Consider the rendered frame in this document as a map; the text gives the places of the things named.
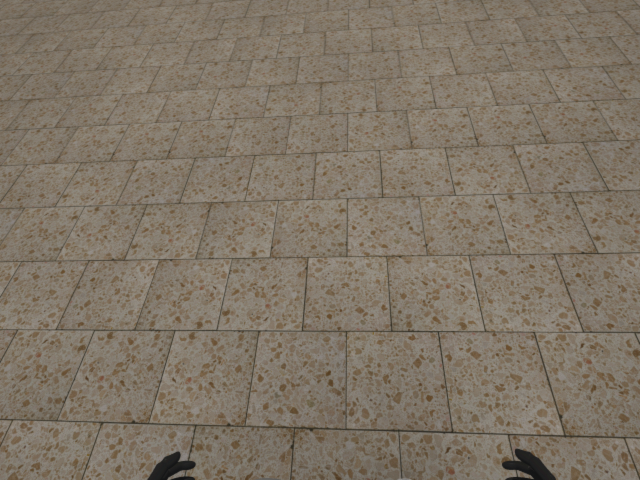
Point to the robot right hand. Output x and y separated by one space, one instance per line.
528 464

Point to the robot left hand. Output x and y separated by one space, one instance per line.
170 466

